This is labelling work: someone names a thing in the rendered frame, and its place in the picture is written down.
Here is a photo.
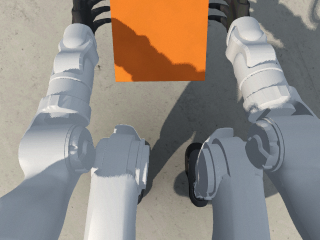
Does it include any right robot upper arm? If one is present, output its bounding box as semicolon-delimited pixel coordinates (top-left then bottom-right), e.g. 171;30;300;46
245;114;320;240

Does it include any left robot upper arm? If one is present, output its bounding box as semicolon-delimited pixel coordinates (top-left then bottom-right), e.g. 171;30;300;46
0;123;96;240

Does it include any left robot foot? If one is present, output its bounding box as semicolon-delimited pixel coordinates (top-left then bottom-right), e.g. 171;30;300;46
137;189;144;205

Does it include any left robot forearm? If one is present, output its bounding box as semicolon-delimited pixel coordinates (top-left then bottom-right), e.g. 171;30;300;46
18;23;99;168

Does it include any right robot forearm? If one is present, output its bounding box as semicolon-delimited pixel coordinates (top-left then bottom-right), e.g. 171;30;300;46
225;16;318;123

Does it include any carton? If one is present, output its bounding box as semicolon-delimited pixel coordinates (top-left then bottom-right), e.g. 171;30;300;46
110;0;209;82

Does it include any robot right hand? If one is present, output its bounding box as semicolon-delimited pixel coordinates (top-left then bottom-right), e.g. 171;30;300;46
208;0;250;33

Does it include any robot left hand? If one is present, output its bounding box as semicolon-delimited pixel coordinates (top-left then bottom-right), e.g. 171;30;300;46
71;0;112;35

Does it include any robot right thigh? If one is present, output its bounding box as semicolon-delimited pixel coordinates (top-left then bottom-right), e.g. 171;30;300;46
197;137;271;240

